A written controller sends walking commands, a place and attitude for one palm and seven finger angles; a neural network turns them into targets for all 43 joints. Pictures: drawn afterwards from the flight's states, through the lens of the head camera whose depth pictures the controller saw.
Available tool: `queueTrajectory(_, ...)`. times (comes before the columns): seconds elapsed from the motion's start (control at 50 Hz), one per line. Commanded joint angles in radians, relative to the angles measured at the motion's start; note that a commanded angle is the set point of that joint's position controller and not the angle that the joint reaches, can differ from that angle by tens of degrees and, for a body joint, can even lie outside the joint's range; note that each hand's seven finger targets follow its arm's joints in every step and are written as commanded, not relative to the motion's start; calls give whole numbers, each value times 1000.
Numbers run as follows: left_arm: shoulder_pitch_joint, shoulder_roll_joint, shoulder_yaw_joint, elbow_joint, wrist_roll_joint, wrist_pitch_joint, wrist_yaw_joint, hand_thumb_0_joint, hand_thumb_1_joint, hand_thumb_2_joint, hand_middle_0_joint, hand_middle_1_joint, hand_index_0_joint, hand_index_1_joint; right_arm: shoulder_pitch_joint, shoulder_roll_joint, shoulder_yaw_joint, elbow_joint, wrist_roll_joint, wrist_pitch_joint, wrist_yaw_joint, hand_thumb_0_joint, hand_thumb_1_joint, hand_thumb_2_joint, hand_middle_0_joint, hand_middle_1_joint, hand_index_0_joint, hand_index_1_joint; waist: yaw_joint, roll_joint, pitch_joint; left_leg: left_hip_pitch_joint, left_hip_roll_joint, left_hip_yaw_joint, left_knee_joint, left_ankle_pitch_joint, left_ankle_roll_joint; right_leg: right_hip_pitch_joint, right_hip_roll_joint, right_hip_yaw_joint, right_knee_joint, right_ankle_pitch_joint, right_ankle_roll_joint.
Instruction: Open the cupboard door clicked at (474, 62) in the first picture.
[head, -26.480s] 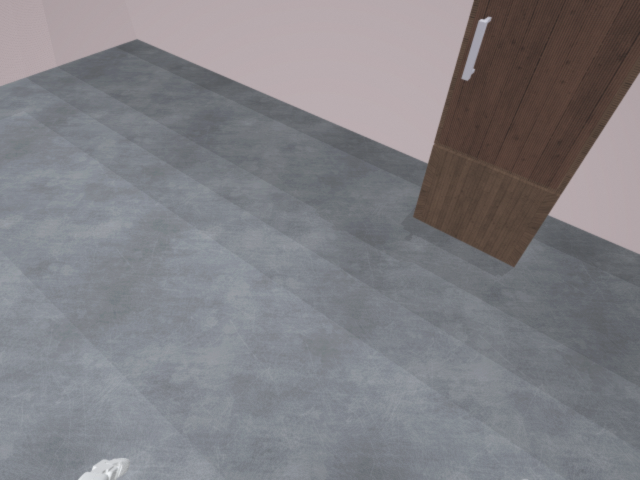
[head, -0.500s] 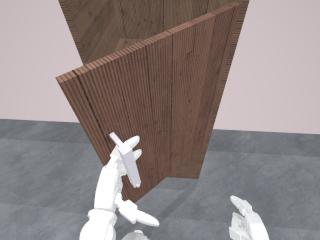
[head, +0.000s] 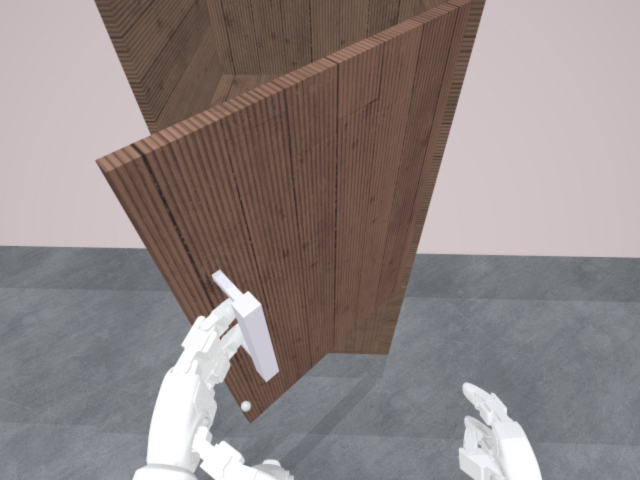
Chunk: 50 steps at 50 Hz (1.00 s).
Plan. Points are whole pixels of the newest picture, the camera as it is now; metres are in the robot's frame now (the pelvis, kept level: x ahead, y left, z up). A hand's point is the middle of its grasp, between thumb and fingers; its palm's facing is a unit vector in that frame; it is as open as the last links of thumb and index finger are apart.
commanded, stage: slide the hand sideways off the handle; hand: left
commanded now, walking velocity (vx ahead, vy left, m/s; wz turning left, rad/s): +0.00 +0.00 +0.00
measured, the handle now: (247, 329) +0.27 +0.10 +0.08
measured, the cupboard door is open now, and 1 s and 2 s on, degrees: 45 44 44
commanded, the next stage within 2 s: draw the hand back to the body in 0.54 s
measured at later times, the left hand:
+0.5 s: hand (202, 432) +0.17 +0.13 +0.07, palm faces -0.02 -1.00 -0.04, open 15.9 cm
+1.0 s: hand (133, 424) +0.16 +0.18 +0.11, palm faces +0.03 -1.00 -0.06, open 16.3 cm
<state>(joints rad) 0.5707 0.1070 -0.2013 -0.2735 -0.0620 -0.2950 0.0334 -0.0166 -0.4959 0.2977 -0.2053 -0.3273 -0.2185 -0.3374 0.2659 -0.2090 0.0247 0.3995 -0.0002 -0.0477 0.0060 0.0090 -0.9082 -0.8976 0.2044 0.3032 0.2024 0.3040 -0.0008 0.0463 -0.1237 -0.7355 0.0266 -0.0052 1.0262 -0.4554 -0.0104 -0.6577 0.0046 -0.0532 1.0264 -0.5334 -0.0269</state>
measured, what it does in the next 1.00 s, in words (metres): stands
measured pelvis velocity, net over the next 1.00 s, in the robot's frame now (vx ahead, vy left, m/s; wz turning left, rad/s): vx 0.00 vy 0.01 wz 0.01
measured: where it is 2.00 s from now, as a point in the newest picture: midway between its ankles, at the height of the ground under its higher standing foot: outside the picture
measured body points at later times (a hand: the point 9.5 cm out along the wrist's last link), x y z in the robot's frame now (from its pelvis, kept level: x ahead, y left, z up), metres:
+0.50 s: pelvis +0.01 -0.01 -0.01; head +0.04 -0.02 +0.44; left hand +0.16 +0.18 +0.08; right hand +0.20 -0.23 -0.08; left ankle +0.03 +0.13 -0.67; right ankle -0.01 -0.10 -0.67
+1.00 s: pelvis +0.00 +0.01 +0.01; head +0.01 +0.00 +0.46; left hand +0.15 +0.23 +0.12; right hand +0.19 -0.21 -0.06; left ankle +0.03 +0.13 -0.67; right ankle -0.01 -0.10 -0.67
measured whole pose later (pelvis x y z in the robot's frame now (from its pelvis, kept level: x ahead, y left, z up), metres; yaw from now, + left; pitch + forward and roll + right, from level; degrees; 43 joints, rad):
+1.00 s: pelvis +0.00 +0.01 +0.01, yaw +1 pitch +7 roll -2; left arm 0.68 0.23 0.10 -0.40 -0.27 -0.20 -0.19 -0.02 -0.49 0.30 -0.15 -0.30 -0.15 -0.30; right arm 0.27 -0.20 0.03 0.43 0.06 -0.08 -0.07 0.01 -0.91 -0.90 0.21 0.30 0.20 0.30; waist 0.03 0.06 -0.15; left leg -0.68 0.03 -0.03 1.01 -0.45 0.00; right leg -0.58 0.01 -0.08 0.96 -0.51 -0.02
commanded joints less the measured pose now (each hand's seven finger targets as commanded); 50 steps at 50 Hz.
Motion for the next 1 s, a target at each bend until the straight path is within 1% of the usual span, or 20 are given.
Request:
queueTrajectory(0.0, 6, 34, 80, -262, -21, -101, -4, 0, -500, 300, -150, -300, -150, -300, -79, -98, -52, -179, 0, -68, -15, 0, -900, -900, 200, 300, 200, 300, 3, -74, -119, 95, -43, -14, -106, 137, 32, 28, 15, 31, -173, 241, 7)
queueTrajectory(0.1, 75, 78, 141, -263, -42, -106, -44, 0, -500, 300, -150, -300, -150, -300, -75, -96, -59, -174, 6, -63, -24, 0, -900, -900, 200, 300, 200, 300, 12, -69, -145, 83, -46, -13, -87, 165, 32, 43, 15, 39, -159, 286, 9)
queueTrajectory(0.2, 93, 85, 167, -274, -77, -91, -82, 0, -500, 300, -150, -300, -150, -300, -87, -94, -61, -178, 16, -62, -37, 0, -900, -900, 200, 300, 200, 300, 10, -60, -127, 73, -47, -12, -76, 162, 31, 41, 13, 48, -169, 288, 15)
queueTrajectory(0.34, 163, 122, 258, -242, -117, -86, -124, 0, -500, 300, -150, -300, -150, -300, -89, -88, -70, -166, 22, -55, -50, 0, -900, -900, 200, 300, 200, 300, 24, -103, -134, 45, -48, -14, -63, 169, 25, 70, 3, 64, -169, 329, 29)
queueTrajectory(0.42, 192, 144, 306, -230, -145, -95, -159, 0, -500, 300, -150, -300, -150, -300, -100, -84, -74, -159, 25, -51, -60, 0, -900, -900, 200, 300, 200, 300, 30, -101, -125, 27, -50, -15, -49, 177, 21, 86, -6, 84, -169, 371, 37)
queueTrajectory(0.44, 205, 150, 317, -238, -153, -100, -169, 0, -500, 300, -150, -300, -150, -300, -102, -85, -76, -158, 28, -50, -60, 0, -900, -900, 200, 300, 200, 300, 35, -75, -135, 31, -51, -13, -50, 176, 21, 85, -5, 84, -166, 363, 35)
queueTrajectory(0.48, 203, 144, 313, -246, -171, -107, -189, 0, -500, 300, -150, -300, -150, -300, -104, -85, -75, -158, 31, -53, -62, 0, -900, -900, 200, 300, 200, 300, 29, -54, -122, 37, -52, -15, -52, 173, 21, 69, -2, 77, -168, 355, 35)
queueTrajectory(0.52, 161, 132, 283, -260, -178, -118, -203, 0, -500, 300, -150, -300, -150, -300, -102, -93, -73, -158, 30, -63, -64, 0, -900, -900, 200, 300, 200, 300, 11, -61, -114, 36, -51, -20, -44, 166, 24, 46, -2, 78, -172, 330, 36)
queueTrajectory(0.56, 154, 123, 265, -272, -188, -133, -214, 0, -500, 300, -150, -300, -150, -300, -92, -96, -75, -157, 30, -76, -66, 0, -900, -900, 200, 300, 200, 300, 6, -68, -130, 39, -49, -26, -40, 159, 26, 29, 0, 69, -167, 309, 35)
queueTrajectory(0.58, 146, 124, 252, -273, -184, -138, -222, 0, -500, 300, -150, -300, -150, -300, -90, -101, -74, -155, 30, -80, -68, 0, -900, -900, 200, 300, 200, 300, 1, -50, -121, 41, -48, -27, -41, 155, 28, 12, 4, 62, -163, 290, 31)
queueTrajectory(0.6, 123, 118, 230, -281, -184, -139, -230, 0, -500, 300, -150, -300, -150, -300, -86, -104, -72, -159, 28, -85, -69, 0, -900, -900, 200, 300, 200, 300, -8, -70, -117, 32, -48, -31, -37, 150, 31, 11, 4, 66, -166, 275, 31)
queueTrajectory(0.62, 103, 133, 233, -282, -179, -145, -235, 0, -500, 300, -150, -300, -150, -300, -83, -109, -75, -153, 29, -91, -70, 0, -900, -900, 200, 300, 200, 300, -12, -58, -122, 33, -47, -32, -31, 144, 31, -6, 3, 67, -164, 261, 30)
queueTrajectory(0.66, 111, 181, 265, -326, -176, -144, -239, 0, -500, 300, -150, -300, -150, -300, -77, -109, -76, -155, 32, -95, -75, 0, -900, -900, 200, 300, 200, 300, 2, -34, -156, 64, -44, -32, -47, 156, 34, 12, 6, 64, -166, 253, 23)
queueTrajectory(0.7, 108, 205, 283, -347, -172, -121, -229, 0, -500, 300, -150, -300, -150, -300, -80, -108, -74, -161, 35, -93, -78, 0, -900, -900, 200, 300, 200, 300, 13, -17, -162, 87, -42, -33, -75, 155, 37, 27, 16, 50, -175, 219, 14)
queueTrajectory(0.74, 117, 203, 301, -354, -176, -90, -215, 0, -500, 300, -150, -300, -150, -300, -87, -100, -69, -167, 42, -90, -81, 0, -900, -900, 200, 300, 200, 300, 20, -6, -147, 104, -41, -32, -101, 134, 35, 28, 18, 38, -191, 184, 13)
queueTrajectory(0.78, 134, 188, 313, -346, -184, -53, -200, 0, -500, 300, -150, -300, -150, -300, -93, -95, -64, -168, 46, -86, -82, 0, -900, -900, 200, 300, 200, 300, 27, -14, -130, 119, -41, -35, -126, 133, 34, 44, 23, 22, -203, 186, 13)
queueTrajectory(0.8, 145, 196, 337, -320, -188, -30, -194, 0, -500, 300, -150, -300, -150, -300, -105, -94, -64, -166, 49, -82, -84, 0, -900, -900, 200, 300, 200, 300, 34, -42, -110, 112, -39, -39, -138, 126, 34, 59, 25, 15, -212, 178, 12)
queueTrajectory(0.82, 142, 181, 331, -321, -196, -15, -195, 0, -500, 300, -150, -300, -150, -300, -108, -95, -60, -166, 51, -83, -85, 0, -900, -900, 200, 300, 200, 300, 27, -58, -101, 117, -39, -36, -141, 127, 34, 61, 24, 17, -223, 183, 17)
queueTrajectory(0.9, 129, 219, 381, -322, -217, 34, -208, 0, -500, 300, -150, -300, -150, -300, -122, -103, -53, -157, 53, -90, -93, 0, -900, -900, 200, 300, 200, 300, 35, -54, -74, 131, -37, -37, -166, 119, 34, 94, 20, 28, -262, 162, 18)
queueTrajectory(0.98, 74, 231, 366, -394, -231, 38, -239, 0, -500, 300, -150, -300, -150, -300, -107, -110, -39, -148, 56, -119, -96, 0, -900, -900, 200, 300, 200, 300, 21, 7, -64, 189, -35, -43, -200, 127, 36, 89, 26, 12, -283, 175, 17)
